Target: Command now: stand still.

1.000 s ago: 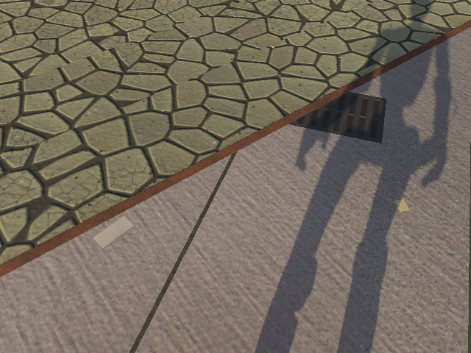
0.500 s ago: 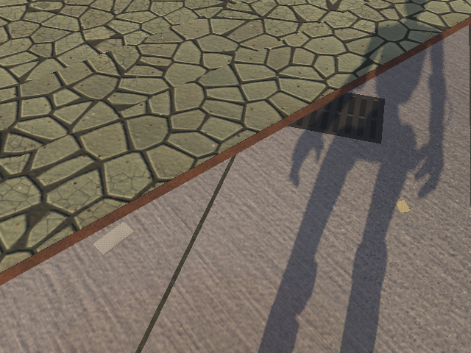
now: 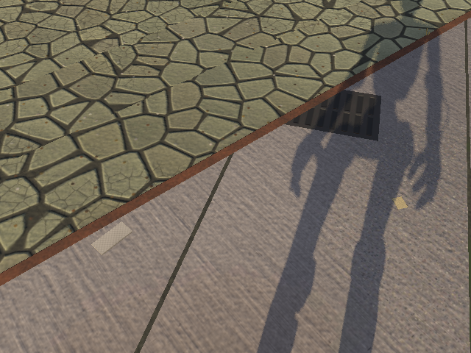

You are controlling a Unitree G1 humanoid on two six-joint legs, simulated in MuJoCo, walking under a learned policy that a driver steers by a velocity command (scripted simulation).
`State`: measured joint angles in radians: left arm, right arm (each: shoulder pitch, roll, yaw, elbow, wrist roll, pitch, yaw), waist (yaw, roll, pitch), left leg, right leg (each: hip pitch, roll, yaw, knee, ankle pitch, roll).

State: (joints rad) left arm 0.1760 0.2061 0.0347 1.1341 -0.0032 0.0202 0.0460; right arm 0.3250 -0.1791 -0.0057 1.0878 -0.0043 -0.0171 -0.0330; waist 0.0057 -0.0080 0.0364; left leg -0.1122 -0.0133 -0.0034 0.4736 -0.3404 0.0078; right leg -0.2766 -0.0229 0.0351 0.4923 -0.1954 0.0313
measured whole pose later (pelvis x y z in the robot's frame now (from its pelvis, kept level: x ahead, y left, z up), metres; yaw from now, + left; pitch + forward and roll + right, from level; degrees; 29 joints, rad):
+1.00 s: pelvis +0.02 -0.01 -0.01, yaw -1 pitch -1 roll +0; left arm 0.28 0.19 0.03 1.13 -0.02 -0.02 0.03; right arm 0.45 -0.18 -0.03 1.08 0.02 -0.03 -0.04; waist -0.02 0.01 -0.01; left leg -0.10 0.01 0.00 0.52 -0.41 0.01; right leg -0.35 -0.01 -0.01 0.73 -0.40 -0.03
